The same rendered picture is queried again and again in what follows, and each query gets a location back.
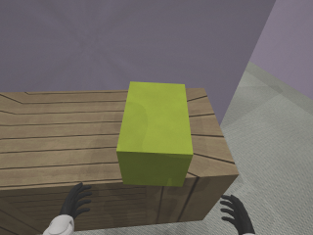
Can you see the right robot hand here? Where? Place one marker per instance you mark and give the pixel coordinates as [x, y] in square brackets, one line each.
[240, 216]

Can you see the left robot forearm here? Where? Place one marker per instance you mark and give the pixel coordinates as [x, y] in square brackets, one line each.
[61, 225]

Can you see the left robot hand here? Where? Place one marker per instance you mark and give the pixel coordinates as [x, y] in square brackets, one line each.
[71, 204]

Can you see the carton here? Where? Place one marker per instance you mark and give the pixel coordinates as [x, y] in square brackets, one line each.
[154, 146]

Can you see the pedestal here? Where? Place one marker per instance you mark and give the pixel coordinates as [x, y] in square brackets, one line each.
[51, 141]

